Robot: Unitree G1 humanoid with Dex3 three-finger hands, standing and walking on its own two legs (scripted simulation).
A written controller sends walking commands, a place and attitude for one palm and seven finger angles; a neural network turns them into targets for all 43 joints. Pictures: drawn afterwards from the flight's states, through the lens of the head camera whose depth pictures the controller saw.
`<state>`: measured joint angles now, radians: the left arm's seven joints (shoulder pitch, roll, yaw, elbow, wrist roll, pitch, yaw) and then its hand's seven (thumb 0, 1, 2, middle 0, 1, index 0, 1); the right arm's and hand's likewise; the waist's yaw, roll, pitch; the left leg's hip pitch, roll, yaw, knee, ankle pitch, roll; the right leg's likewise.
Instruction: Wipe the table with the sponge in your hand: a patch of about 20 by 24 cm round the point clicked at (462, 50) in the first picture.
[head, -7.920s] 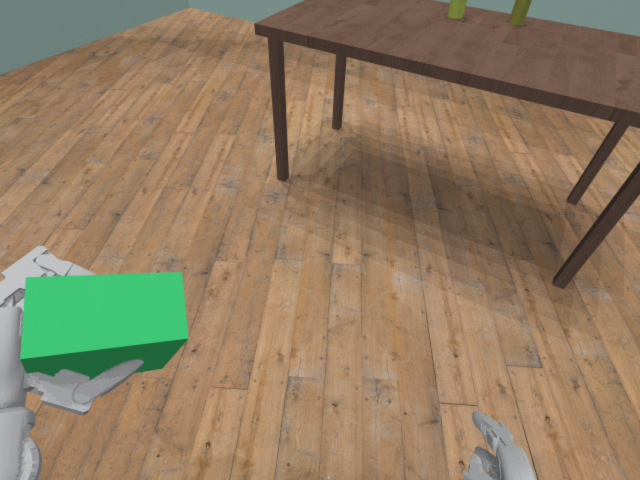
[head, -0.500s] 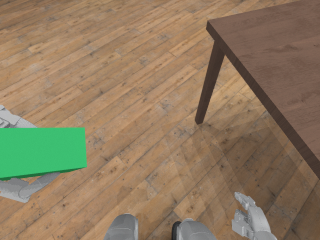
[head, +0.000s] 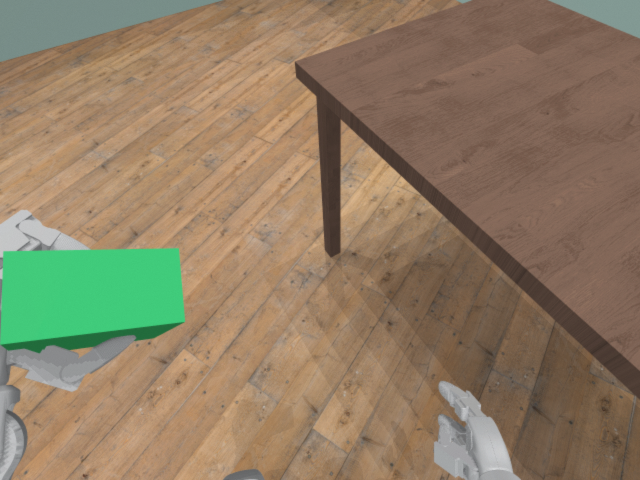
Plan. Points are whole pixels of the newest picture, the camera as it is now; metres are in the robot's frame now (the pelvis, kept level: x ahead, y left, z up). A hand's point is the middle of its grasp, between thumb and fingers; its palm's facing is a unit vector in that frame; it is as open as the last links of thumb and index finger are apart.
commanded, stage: turn to face it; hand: left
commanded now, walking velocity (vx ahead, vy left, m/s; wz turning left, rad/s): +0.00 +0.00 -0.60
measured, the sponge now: (119, 302) +0.23 +0.21 +0.16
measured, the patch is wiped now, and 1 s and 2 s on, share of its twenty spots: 0.00 0.00 0.00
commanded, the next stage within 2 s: none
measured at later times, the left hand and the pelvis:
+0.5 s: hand (174, 321) +0.21 +0.14 +0.19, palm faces +0.16 -0.89 -0.43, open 10.0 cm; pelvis -0.06 -0.03 +0.01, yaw -15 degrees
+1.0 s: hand (340, 388) +0.17 +0.01 +0.19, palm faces -0.15 -0.83 -0.53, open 10.0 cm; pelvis -0.14 -0.07 +0.02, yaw -34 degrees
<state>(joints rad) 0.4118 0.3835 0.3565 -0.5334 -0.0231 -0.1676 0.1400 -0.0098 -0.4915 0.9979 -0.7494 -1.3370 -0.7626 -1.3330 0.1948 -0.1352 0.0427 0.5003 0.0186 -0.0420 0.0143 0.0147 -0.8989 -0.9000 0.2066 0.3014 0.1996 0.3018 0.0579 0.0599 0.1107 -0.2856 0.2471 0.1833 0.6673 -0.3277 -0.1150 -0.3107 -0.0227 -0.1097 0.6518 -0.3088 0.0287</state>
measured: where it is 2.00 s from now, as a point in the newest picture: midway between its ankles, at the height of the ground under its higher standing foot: outside the picture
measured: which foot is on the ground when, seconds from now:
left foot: down 0.00-0.00, up 0.02-0.44, down 0.46-0.70, up 0.72-1.00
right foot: down 0.00-0.48, up 0.50-0.66, down 0.68-1.00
